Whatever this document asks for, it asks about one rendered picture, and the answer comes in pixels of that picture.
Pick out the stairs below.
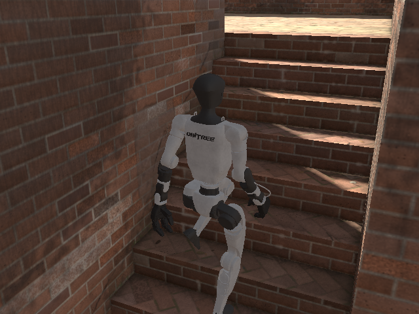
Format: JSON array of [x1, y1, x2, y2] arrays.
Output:
[[110, 33, 391, 314]]

